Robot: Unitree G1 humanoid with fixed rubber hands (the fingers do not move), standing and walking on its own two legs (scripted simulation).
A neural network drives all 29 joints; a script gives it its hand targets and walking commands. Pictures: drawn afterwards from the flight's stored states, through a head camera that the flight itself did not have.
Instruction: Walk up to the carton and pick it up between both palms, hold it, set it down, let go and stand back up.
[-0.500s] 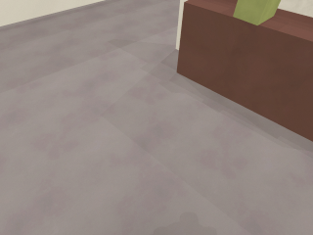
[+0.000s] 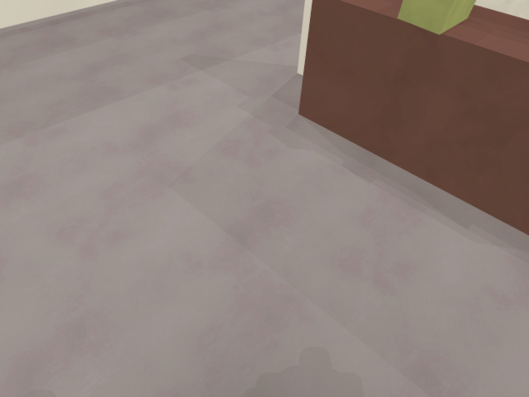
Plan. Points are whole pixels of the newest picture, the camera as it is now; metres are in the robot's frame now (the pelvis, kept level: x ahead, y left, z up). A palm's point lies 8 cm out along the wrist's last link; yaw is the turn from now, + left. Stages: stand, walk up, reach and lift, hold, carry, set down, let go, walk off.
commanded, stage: walk up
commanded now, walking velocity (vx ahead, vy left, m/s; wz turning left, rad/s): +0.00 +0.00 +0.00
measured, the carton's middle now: out of the picture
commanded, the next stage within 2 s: none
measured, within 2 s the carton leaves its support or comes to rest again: neither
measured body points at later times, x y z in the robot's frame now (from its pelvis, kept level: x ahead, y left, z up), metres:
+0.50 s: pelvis +0.07 -0.05 -0.01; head +0.07 -0.05 +0.44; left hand +0.14 +0.21 -0.16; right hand -0.02 -0.28 -0.16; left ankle -0.02 +0.10 -0.74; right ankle +0.14 -0.24 -0.69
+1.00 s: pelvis +0.32 -0.15 -0.01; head +0.32 -0.14 +0.44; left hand +0.34 +0.08 -0.16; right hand +0.32 -0.42 -0.13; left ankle +0.49 -0.07 -0.71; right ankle +0.22 -0.27 -0.74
